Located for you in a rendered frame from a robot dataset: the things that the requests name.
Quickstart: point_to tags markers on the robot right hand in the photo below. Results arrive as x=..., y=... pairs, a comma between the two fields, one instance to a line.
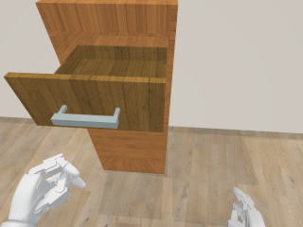
x=248, y=214

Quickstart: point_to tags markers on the handle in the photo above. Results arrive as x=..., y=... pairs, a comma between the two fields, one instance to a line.
x=85, y=120

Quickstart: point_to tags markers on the cabinet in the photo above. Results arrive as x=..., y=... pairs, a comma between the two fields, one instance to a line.
x=144, y=23

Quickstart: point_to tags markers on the drawer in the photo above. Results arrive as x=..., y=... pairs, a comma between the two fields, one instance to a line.
x=97, y=79

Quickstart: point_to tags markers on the robot left hand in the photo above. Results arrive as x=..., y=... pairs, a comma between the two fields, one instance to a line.
x=35, y=195

